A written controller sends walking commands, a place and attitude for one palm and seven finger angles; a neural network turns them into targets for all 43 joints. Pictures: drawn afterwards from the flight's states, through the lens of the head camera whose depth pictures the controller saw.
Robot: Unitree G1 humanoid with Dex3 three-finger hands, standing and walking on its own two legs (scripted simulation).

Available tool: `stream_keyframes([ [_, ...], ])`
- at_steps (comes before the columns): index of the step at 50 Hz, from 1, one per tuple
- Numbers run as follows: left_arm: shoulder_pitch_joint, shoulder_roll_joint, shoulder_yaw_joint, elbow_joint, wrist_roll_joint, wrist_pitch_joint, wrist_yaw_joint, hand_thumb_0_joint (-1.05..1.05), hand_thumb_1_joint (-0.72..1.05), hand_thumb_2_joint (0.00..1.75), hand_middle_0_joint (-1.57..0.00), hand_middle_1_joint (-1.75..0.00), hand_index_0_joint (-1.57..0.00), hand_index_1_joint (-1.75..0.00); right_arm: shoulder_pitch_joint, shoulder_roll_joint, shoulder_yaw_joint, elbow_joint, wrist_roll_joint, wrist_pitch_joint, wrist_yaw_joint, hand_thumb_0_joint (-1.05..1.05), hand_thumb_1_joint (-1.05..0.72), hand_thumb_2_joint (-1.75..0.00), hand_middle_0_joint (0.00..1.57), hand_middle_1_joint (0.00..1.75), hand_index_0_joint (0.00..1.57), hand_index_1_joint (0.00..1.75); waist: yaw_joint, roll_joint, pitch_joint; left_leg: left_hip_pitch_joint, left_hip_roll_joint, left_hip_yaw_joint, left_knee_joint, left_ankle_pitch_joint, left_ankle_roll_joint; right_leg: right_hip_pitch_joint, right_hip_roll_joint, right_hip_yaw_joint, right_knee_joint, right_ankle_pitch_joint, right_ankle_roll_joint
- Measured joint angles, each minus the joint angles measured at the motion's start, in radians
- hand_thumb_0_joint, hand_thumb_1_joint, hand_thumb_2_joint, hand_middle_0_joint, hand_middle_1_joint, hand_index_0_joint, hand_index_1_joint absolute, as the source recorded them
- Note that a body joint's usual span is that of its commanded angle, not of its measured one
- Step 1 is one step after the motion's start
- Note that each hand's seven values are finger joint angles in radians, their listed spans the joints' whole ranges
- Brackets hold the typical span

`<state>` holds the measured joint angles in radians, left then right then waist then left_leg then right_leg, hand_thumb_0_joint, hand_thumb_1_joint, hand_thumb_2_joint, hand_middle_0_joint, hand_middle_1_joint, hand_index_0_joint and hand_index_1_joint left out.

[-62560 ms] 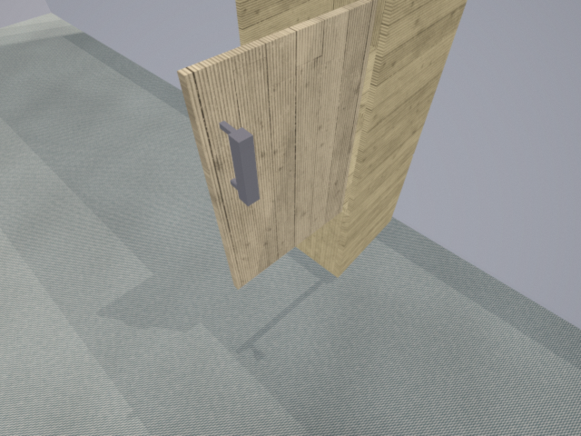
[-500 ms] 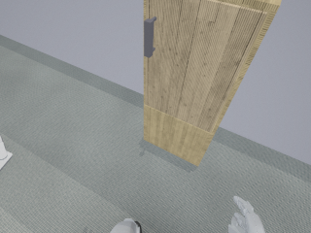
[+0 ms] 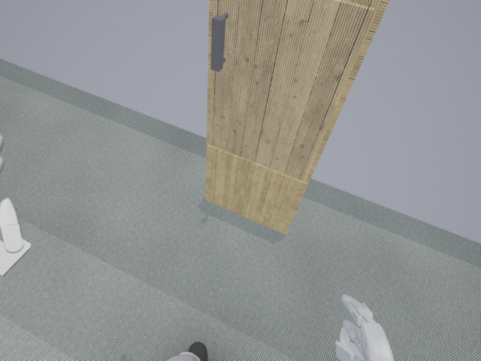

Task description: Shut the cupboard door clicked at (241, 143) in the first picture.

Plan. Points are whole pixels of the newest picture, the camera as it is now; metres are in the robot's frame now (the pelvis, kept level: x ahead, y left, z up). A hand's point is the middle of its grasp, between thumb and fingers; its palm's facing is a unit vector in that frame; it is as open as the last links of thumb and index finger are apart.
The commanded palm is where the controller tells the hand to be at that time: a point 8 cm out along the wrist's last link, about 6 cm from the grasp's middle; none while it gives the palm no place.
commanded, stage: stop stepping back and stand still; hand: left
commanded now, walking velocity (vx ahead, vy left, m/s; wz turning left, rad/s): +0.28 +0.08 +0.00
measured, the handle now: (221, 42) +0.89 +0.14 +0.10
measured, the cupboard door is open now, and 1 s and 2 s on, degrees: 0 0 0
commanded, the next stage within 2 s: let the arm hang, fingers relaxed in 0.90 s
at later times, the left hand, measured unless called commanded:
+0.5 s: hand out of the picture +0.15 +0.30 +0.18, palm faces +0.49 -0.75 -0.44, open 7.4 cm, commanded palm +0.10 +0.33 +0.19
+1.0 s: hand out of the picture +0.14 +0.31 +0.17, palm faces +0.49 -0.77 -0.40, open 7.4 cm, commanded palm none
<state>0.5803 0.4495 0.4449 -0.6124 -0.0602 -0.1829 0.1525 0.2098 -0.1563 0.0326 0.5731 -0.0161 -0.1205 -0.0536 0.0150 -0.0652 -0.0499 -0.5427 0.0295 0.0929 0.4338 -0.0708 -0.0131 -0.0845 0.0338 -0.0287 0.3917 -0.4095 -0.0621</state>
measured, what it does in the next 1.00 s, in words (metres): steps on the spot: left foot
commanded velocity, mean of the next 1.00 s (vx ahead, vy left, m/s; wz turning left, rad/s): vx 0.05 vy -0.01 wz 0.00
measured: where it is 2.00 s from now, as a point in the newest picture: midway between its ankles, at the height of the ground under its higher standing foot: outside the picture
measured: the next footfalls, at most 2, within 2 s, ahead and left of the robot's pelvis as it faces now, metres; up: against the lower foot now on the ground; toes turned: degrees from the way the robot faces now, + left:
left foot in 0.50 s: +0.05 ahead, +0.15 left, +0.00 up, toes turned +3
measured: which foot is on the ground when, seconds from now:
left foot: down 0.00-0.32, up 0.34-0.48, down 0.50-1.00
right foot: down 0.00-1.00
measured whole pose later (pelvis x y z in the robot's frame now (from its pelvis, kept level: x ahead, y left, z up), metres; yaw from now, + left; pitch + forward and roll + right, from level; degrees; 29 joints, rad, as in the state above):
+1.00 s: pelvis -0.06 +0.04 +0.01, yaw +0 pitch +0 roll -1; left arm 0.52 0.37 0.40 -0.41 -0.04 -0.17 0.16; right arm 0.25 -0.20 0.02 0.63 0.01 -0.09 -0.09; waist 0.01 0.02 -0.05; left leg -0.34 0.04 0.04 0.50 -0.16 0.01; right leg -0.13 0.02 -0.01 0.45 -0.31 0.01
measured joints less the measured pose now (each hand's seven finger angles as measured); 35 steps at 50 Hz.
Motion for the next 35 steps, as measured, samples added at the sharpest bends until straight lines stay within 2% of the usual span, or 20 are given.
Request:
stream_keyframes([
  [2,-0.020,0.003,-0.012,0.017,-0.003,0.006,0.001,0.01,0.89,0.90,-0.21,-0.30,-0.21,-0.30,-0.005,-0.018,-0.004,0.034,-0.002,0.015,-0.005,0.01,-0.90,-0.90,0.21,0.30,0.20,0.30,-0.006,0.048,0.022,-0.015,0.014,-0.030,0.078,-0.067,-0.009,-0.004,0.022,-0.006,0.047,0.021,0.021],
  [5,-0.022,0.016,-0.013,0.040,-0.005,0.026,0.007,0.01,0.89,0.89,-0.22,-0.30,-0.21,-0.30,0.045,-0.029,-0.011,0.079,0.013,0.041,-0.014,0.01,-0.90,-0.90,0.21,0.30,0.20,0.30,-0.009,0.062,-0.005,0.024,0.008,-0.050,0.186,-0.133,-0.013,0.018,0.024,0.004,0.106,-0.022,0.040],
  [9,-0.080,0.000,-0.008,0.116,0.010,0.027,0.020,0.01,0.89,0.89,-0.22,-0.30,-0.21,-0.30,0.105,-0.053,-0.021,0.115,0.020,0.058,-0.034,0.02,-0.90,-0.90,0.21,0.30,0.20,0.30,-0.034,0.055,-0.030,0.062,-0.009,-0.028,0.221,-0.092,0.037,0.033,-0.002,0.004,0.200,-0.090,0.052],
  [12,-0.133,-0.031,0.001,0.175,0.009,0.038,0.023,0.01,0.89,0.90,-0.21,-0.30,-0.21,-0.30,0.101,-0.059,-0.029,0.122,0.015,0.064,-0.045,0.02,-0.90,-0.90,0.20,0.30,0.20,0.30,-0.056,0.056,-0.023,0.062,-0.023,-0.016,0.211,-0.054,0.058,-0.012,-0.005,0.016,0.287,-0.149,0.028],
  [15,-0.145,-0.029,0.007,0.190,0.001,0.049,0.014,0.01,0.89,0.90,-0.21,-0.30,-0.20,-0.30,0.083,-0.039,-0.031,0.101,0.006,0.057,-0.041,0.02,-0.90,-0.90,0.20,0.30,0.20,0.30,-0.083,0.061,0.013,0.066,-0.030,-0.023,0.136,-0.023,0.035,-0.050,0.026,0.013,0.270,-0.134,0.005],
  [17,-0.098,-0.020,-0.003,0.150,0.002,0.044,0.000,0.01,0.89,0.90,-0.21,-0.30,-0.20,-0.30,0.088,-0.031,-0.032,0.079,0.009,0.054,-0.026,0.02,-0.90,-0.90,0.20,0.30,0.20,0.30,-0.095,0.069,0.022,0.041,-0.030,-0.034,0.159,-0.119,-0.002,-0.049,0.029,0.002,0.218,-0.078,0.001],
  [19,-0.005,-0.009,0.002,0.079,0.003,0.022,-0.006,0.01,0.89,0.90,-0.21,-0.30,-0.20,-0.30,0.099,-0.024,-0.031,0.079,0.013,0.057,-0.010,0.02,-0.90,-0.90,0.20,0.30,0.20,0.30,-0.065,0.045,0.005,0.000,-0.041,-0.052,0.349,-0.203,-0.024,-0.062,0.013,0.023,0.189,-0.004,-0.008],
  [21,0.053,-0.008,0.000,0.047,0.016,-0.011,0.001,0.01,0.89,0.89,-0.21,-0.30,-0.21,-0.30,0.119,-0.026,-0.029,0.091,0.013,0.056,-0.006,0.02,-0.90,-0.90,0.20,0.30,0.20,0.30,-0.033,0.029,-0.018,0.012,-0.035,-0.061,0.437,-0.240,-0.022,-0.057,0.002,0.046,0.153,0.015,0.012],
  [24,0.014,-0.014,-0.009,0.087,0.037,-0.041,0.019,0.01,0.89,0.89,-0.22,-0.30,-0.21,-0.30,0.137,-0.046,-0.031,0.102,0.014,0.036,-0.021,0.02,-0.90,-0.90,0.20,0.30,0.20,0.30,-0.008,0.034,-0.024,0.126,-0.004,-0.058,0.270,-0.187,-0.004,-0.049,-0.013,0.039,0.134,0.017,0.045],
  [25,-0.016,-0.022,-0.013,0.108,0.039,-0.041,0.024,0.01,0.89,0.89,-0.22,-0.30,-0.21,-0.30,0.136,-0.060,-0.036,0.101,0.016,0.027,-0.026,0.02,-0.90,-0.90,0.20,0.30,0.20,0.30,-0.005,0.053,-0.020,0.173,0.010,-0.064,0.195,-0.147,0.005,-0.055,-0.010,0.027,0.149,0.007,0.053],
  [26,-0.051,-0.029,-0.016,0.135,0.039,-0.038,0.027,0.01,0.89,0.89,-0.22,-0.30,-0.21,-0.30,0.121,-0.068,-0.043,0.111,0.020,0.023,-0.032,0.02,-0.90,-0.90,0.20,0.30,0.20,0.30,-0.006,0.059,-0.011,0.188,0.002,-0.066,0.166,-0.173,0.013,-0.065,-0.019,0.020,0.174,-0.007,0.062],
  [28,-0.102,-0.044,-0.012,0.189,0.033,-0.019,0.031,0.01,0.89,0.90,-0.22,-0.30,-0.21,-0.30,0.071,-0.065,-0.047,0.123,0.028,0.028,-0.037,0.02,-0.90,-0.90,0.20,0.30,0.20,0.30,0.004,0.047,0.015,0.196,-0.017,-0.044,0.164,-0.180,0.028,-0.076,-0.043,0.037,0.203,0.022,0.073],
  [31,-0.113,-0.055,-0.012,0.215,0.024,0.013,0.025,0.01,0.89,0.90,-0.21,-0.30,-0.20,-0.30,0.014,-0.045,-0.037,0.097,0.026,0.015,-0.033,0.02,-0.90,-0.90,0.20,0.30,0.20,0.30,-0.008,0.046,0.029,0.200,-0.018,-0.027,0.140,-0.154,0.036,-0.085,-0.050,0.043,0.199,0.019,0.080],
  [35,-0.073,-0.050,-0.032,0.157,0.023,0.009,0.011,0.01,0.89,0.90,-0.21,-0.30,-0.20,-0.30,-0.021,-0.010,-0.009,0.045,0.024,-0.007,-0.023,0.02,-0.90,-0.90,0.20,0.30,0.20,0.30,-0.031,0.049,0.027,0.187,0.000,-0.035,0.106,-0.121,0.029,-0.076,-0.031,0.035,0.120,0.051,0.073],
])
